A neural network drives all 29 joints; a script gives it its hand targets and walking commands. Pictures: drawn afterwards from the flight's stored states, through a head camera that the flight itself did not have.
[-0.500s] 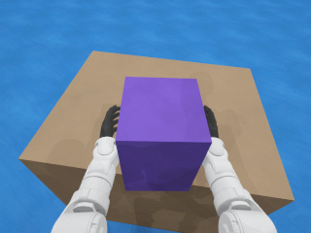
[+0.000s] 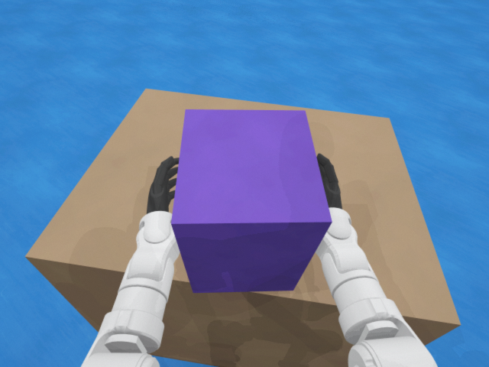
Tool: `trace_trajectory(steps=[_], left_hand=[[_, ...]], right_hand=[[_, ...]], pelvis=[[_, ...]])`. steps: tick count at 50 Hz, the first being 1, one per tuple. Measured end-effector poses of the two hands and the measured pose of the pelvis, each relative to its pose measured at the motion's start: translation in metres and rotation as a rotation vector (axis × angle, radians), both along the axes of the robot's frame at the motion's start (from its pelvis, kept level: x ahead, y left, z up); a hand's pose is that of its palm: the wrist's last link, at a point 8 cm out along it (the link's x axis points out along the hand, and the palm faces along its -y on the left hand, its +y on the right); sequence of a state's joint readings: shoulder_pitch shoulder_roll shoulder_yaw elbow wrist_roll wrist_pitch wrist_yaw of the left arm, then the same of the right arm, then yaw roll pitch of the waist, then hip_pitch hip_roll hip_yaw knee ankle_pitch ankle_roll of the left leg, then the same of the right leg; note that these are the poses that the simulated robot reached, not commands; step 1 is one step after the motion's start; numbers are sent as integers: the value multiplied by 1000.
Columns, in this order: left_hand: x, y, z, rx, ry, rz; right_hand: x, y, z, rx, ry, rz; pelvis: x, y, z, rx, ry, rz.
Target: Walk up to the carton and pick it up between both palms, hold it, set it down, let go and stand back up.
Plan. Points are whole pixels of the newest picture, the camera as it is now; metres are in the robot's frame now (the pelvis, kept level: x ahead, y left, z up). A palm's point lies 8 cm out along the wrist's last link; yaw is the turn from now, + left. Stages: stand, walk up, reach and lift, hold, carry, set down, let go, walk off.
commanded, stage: reach and lift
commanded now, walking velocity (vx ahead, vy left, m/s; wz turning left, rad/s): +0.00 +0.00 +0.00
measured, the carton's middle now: (244, 209) +0.36 +0.00 +0.07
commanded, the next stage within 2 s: none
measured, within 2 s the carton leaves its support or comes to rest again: neither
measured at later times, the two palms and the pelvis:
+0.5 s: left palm (163, 192) +0.36 +0.12 +0.12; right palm (341, 196) +0.34 -0.15 +0.13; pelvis -0.03 +0.00 +0.00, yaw -1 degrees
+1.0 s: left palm (145, 178) +0.36 +0.15 +0.15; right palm (333, 179) +0.35 -0.13 +0.16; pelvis -0.01 +0.01 +0.00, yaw +1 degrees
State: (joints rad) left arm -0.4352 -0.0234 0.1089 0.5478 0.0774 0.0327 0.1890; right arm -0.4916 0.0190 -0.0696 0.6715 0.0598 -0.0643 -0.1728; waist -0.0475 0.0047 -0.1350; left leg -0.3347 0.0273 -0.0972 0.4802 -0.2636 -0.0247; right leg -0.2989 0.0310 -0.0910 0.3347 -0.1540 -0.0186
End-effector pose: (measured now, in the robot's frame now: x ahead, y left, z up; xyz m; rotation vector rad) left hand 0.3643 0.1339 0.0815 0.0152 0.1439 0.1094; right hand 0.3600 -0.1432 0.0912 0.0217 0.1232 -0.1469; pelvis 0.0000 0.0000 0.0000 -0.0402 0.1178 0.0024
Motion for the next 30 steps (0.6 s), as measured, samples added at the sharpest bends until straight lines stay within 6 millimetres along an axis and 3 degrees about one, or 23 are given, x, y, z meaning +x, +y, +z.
trace_trajectory(steps=[18, 30], left_hand=[[-9, -8, 26, 9, 34, -34], [-4, -7, 53, -11, 35, -29]], right_hand=[[-20, -8, 18, 10, 33, -38], [-13, -7, 48, 35, 30, -38]], pelvis=[[-23, 3, 2, 5, -76, -11], [-29, 0, 3, 20, -98, -13]])
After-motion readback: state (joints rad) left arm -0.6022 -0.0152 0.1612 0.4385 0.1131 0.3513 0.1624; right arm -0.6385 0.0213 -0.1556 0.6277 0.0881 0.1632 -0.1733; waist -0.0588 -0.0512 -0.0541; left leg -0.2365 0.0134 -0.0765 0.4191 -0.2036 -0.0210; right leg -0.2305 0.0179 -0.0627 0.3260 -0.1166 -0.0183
